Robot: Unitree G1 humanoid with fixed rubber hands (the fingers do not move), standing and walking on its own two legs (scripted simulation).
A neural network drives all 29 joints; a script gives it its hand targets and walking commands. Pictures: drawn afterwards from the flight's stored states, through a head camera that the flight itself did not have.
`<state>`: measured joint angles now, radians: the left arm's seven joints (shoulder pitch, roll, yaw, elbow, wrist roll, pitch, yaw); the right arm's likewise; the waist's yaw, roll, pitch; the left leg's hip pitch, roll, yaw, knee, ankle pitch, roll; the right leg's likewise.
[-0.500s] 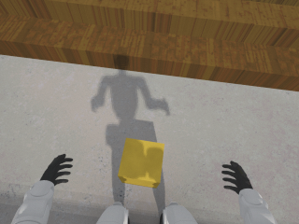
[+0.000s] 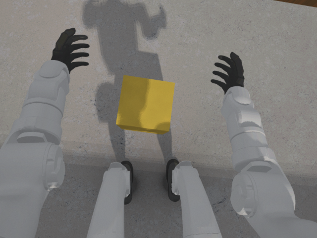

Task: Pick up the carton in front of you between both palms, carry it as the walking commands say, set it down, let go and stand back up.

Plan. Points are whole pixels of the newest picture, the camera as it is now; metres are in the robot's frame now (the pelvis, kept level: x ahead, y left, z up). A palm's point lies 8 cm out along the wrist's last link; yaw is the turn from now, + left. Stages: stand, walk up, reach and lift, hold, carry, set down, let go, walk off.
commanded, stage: reach and lift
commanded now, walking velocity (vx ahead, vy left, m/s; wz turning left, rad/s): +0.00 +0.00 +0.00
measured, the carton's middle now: (145, 108) +0.48 +0.01 -0.52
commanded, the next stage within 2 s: none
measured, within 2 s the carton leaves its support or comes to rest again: leaves its support in 1.78 s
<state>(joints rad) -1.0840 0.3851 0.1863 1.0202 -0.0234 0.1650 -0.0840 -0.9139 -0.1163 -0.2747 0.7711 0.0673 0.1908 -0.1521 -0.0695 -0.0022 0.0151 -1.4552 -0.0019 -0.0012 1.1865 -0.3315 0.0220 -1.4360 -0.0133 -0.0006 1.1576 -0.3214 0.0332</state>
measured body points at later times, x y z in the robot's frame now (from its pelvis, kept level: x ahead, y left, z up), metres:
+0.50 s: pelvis +0.01 +0.00 -0.13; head +0.34 +0.02 +0.17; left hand +0.52 +0.19 -0.30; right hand +0.47 -0.20 -0.30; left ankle +0.10 +0.11 -0.61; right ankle +0.10 -0.14 -0.61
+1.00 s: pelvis -0.03 -0.01 -0.27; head +0.33 +0.02 -0.01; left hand +0.52 +0.18 -0.47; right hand +0.49 -0.20 -0.45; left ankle +0.10 +0.11 -0.61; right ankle +0.10 -0.14 -0.61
